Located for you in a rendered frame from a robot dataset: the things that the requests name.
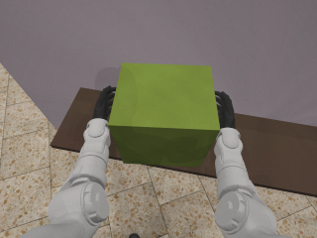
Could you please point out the carton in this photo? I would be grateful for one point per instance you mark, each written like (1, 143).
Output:
(164, 114)

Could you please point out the right robot forearm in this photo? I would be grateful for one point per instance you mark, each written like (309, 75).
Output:
(230, 168)

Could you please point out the robot left hand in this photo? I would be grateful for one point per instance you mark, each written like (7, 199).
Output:
(101, 109)

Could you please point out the table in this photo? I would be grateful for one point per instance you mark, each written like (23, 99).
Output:
(277, 154)

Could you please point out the right robot upper arm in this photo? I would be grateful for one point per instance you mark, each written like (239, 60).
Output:
(240, 216)

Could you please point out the left robot upper arm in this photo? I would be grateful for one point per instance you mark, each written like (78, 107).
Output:
(75, 212)

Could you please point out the robot right hand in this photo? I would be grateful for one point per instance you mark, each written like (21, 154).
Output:
(226, 112)

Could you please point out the left robot forearm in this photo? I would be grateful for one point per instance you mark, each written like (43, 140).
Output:
(92, 161)

